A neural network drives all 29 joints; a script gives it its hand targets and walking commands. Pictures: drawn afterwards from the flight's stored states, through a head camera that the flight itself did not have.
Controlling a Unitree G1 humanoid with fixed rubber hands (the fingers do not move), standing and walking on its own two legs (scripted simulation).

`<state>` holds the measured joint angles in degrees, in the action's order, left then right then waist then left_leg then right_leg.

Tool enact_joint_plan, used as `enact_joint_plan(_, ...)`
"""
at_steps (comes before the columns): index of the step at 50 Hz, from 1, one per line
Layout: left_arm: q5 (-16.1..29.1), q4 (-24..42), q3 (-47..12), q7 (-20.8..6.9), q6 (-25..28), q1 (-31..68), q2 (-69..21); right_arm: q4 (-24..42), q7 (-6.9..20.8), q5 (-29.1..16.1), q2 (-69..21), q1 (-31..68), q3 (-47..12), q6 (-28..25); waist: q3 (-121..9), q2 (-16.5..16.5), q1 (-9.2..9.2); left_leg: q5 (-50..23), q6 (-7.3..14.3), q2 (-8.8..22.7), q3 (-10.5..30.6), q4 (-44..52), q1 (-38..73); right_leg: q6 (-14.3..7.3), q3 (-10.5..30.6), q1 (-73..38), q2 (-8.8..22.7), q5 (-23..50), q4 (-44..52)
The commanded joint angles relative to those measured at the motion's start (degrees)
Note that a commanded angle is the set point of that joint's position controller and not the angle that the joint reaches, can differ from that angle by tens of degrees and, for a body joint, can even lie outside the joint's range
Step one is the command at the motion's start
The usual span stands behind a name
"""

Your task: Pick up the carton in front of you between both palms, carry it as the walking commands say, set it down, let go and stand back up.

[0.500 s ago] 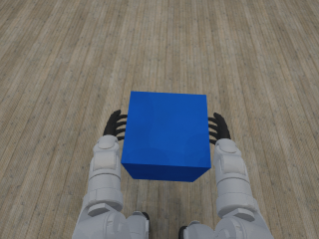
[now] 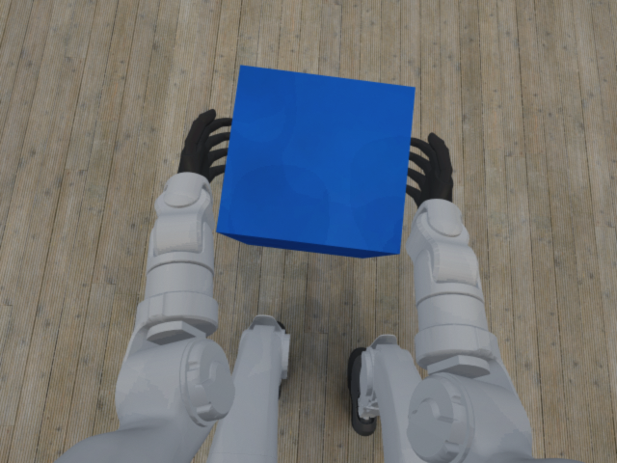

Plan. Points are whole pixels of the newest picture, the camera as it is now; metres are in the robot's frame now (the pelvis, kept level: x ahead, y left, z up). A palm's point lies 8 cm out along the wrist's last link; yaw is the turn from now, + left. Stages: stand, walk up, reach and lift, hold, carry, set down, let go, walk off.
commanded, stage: set down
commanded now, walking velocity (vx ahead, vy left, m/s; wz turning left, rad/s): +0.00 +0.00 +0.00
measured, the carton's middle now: (314, 181) +0.47 +0.06 -0.16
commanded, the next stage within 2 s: none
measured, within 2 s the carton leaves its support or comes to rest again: rests again in 1.36 s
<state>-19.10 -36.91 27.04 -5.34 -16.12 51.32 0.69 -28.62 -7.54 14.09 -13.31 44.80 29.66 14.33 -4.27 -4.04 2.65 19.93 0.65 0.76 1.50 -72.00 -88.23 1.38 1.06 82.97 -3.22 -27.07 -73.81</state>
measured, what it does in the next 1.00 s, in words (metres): lowers itself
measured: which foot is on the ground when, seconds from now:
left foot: down 0.00-1.00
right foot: down 0.00-1.00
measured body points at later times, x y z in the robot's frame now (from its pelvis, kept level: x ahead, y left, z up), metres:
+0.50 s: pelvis -0.02 +0.00 -0.13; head +0.29 +0.08 +0.19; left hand +0.49 +0.25 -0.24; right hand +0.50 -0.05 -0.24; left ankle +0.10 +0.11 -0.59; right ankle +0.05 -0.13 -0.59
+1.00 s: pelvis -0.03 +0.00 -0.22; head +0.35 +0.08 +0.01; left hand +0.53 +0.26 -0.40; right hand +0.53 -0.04 -0.39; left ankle +0.10 +0.11 -0.59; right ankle +0.05 -0.13 -0.59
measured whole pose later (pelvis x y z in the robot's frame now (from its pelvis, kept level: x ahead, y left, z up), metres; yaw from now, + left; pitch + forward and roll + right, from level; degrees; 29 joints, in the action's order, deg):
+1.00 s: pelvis -0.03 +0.00 -0.22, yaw -3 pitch +39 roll -7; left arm -5.9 -55.0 12.4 -1.3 -17.4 89.0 22.8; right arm -43.9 -14.7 1.3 1.1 81.8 24.0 15.3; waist 21.1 -5.3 5.7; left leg 27.9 0.4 -0.6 4.9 -117.4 -128.4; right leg 5.0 -0.3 119.7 -9.3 -38.9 -118.8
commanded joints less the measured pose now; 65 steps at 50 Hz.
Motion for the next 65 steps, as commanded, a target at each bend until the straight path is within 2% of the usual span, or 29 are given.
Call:
enact_joint_plan(1,6.21,-5.17,-26.58,-12.43,-0.18,26.63,-49.01,-4.46,13.50,-4.90,-45.54,37.19,-30.87,-0.37,-47.33,4.76,1.93,-11.82,0.00,-8.24,-0.05,1.17,36.83,1.52,-2.39,-2.80,-8.41,5.68,4.06)
enact_joint_plan(5,8.51,-4.28,-28.97,-11.33,-0.25,31.07,-48.44,-4.23,13.04,-6.23,-43.94,41.98,-30.88,-0.93,-53.78,6.74,1.78,-13.50,-0.99,-8.07,0.63,-3.39,37.36,1.32,-3.52,3.62,-9.10,5.86,-1.60)
enact_joint_plan(9,10.15,-3.93,-30.41,-9.66,-0.62,33.54,-47.54,-3.85,12.46,-8.93,-43.67,47.07,-32.69,-0.88,-59.47,6.96,3.70,-13.84,-1.63,-7.91,0.78,-7.55,38.27,1.66,-4.16,8.58,-9.69,4.96,-6.30)
enact_joint_plan(10,10.56,-4.05,-30.72,-9.40,-0.83,34.14,-47.06,-4.11,12.26,-9.34,-43.63,47.59,-32.78,-0.67,-59.75,6.59,3.62,-14.46,-1.70,-7.84,0.72,-8.35,37.72,1.86,-4.52,9.43,-9.90,5.32,-7.34)
enact_joint_plan(13,12.16,-3.74,-32.32,-9.18,-1.35,37.17,-46.94,-4.79,11.57,-9.41,-42.47,49.07,-31.62,-0.33,-61.28,8.24,2.71,-14.98,-2.29,-7.83,0.32,-11.03,35.94,1.74,-5.28,11.48,-10.17,5.22,-10.29)
enact_joint_plan(18,13.22,-4.70,-32.41,-9.08,-1.64,40.44,-45.35,-5.14,10.74,-10.15,-41.11,53.05,-30.84,-0.15,-61.82,9.31,3.01,-16.91,-2.65,-7.72,-0.14,-15.44,33.28,1.80,-5.80,15.56,-10.33,5.11,-14.56)
enact_joint_plan(21,12.82,-6.54,-30.95,-8.85,-1.54,41.57,-43.43,-5.37,10.43,-11.08,-40.62,56.42,-31.01,-0.18,-60.56,7.96,4.31,-16.88,-2.51,-7.49,-0.14,-17.59,32.18,2.23,-6.23,19.31,-10.47,3.85,-16.76)
enact_joint_plan(22,12.90,-6.79,-30.35,-8.66,-1.40,42.23,-43.69,-5.07,10.14,-11.29,-39.54,58.37,-30.95,-0.55,-61.42,7.99,5.00,-13.50,-2.40,-7.73,-0.71,-18.10,27.93,2.07,-6.15,16.62,-10.47,3.50,-18.22)
enact_joint_plan(24,12.76,-8.32,-29.91,-8.88,-1.34,44.50,-41.64,-6.72,9.57,-10.54,-38.96,58.16,-29.14,-0.27,-58.11,7.44,3.71,-13.43,-2.43,-7.52,-1.28,-19.40,24.80,2.12,-6.45,17.72,-10.50,3.01,-18.62)
enact_joint_plan(27,13.20,-8.69,-29.37,-9.40,-1.13,46.65,-40.28,-6.96,8.85,-10.54,-37.72,60.05,-28.29,-0.43,-58.21,7.49,3.53,-15.62,-2.33,-7.46,-2.32,-22.49,22.35,2.19,-6.52,17.52,-10.75,3.74,-20.67)
enact_joint_plan(32,13.60,-10.18,-28.31,-9.78,-0.85,51.13,-36.53,-7.12,8.08,-11.31,-35.33,64.84,-27.75,-0.58,-57.00,7.24,4.21,-14.03,-2.17,-6.83,-2.84,-26.10,18.29,2.18,-6.78,17.77,-10.61,3.16,-24.40)
enact_joint_plan(40,15.91,-12.33,-28.79,-10.04,-0.20,57.93,-30.95,-7.28,7.66,-14.94,-31.66,73.14,-29.82,-0.74,-56.02,6.10,5.98,-14.20,-1.79,-5.56,-2.80,-32.17,17.53,2.24,-7.55,18.72,-10.14,2.56,-30.58)
enact_joint_plan(48,20.51,-13.40,-31.93,-10.50,0.62,65.40,-27.41,-8.64,7.73,-19.14,-28.06,79.52,-31.33,-1.48,-54.74,7.51,5.51,-18.44,-1.33,-4.38,-2.08,-38.95,20.78,1.81,-8.15,22.69,-9.45,2.94,-36.11)
enact_joint_plan(50,22.39,-11.51,-32.78,-10.70,1.08,68.10,-27.56,-8.14,7.59,-20.21,-28.14,81.35,-32.44,-1.84,-55.21,5.89,6.02,-19.01,-1.14,-4.50,-2.40,-39.73,17.00,1.65,-7.91,19.48,-9.26,4.39,-37.38)
enact_joint_plan(54,24.51,-11.08,-32.90,-10.83,1.23,67.80,-27.58,-6.66,7.48,-22.61,-29.41,83.58,-35.62,-2.36,-56.49,4.53,7.04,-27.71,-0.08,-4.61,-0.69,-42.48,24.51,1.88,-8.18,22.75,-9.38,6.34,-39.06)
enact_joint_plan(56,24.16,-12.90,-32.03,-11.07,0.97,65.82,-28.37,-7.61,7.97,-22.88,-29.93,83.32,-35.75,-2.33,-54.50,4.13,7.30,-28.77,0.36,-4.56,-0.22,-43.23,25.38,2.00,-8.12,25.80,-9.40,5.60,-39.39)
enact_joint_plan(61,21.81,-17.92,-28.95,-12.40,0.75,62.50,-28.95,-11.69,9.06,-21.58,-30.25,80.55,-32.75,-2.18,-44.68,1.64,7.49,-22.51,1.07,-4.37,-0.76,-43.46,14.75,2.06,-7.73,26.95,-9.49,4.36,-39.76)
enact_joint_plan(65,20.69,-18.54,-27.34,-13.18,1.20,63.10,-27.01,-13.47,9.01,-20.85,-29.07,79.49,-30.83,-2.47,-39.77,0.34,7.88,-17.58,1.33,-4.09,-1.53,-43.43,6.58,1.83,-7.21,24.39,-9.53,4.61,-40.14)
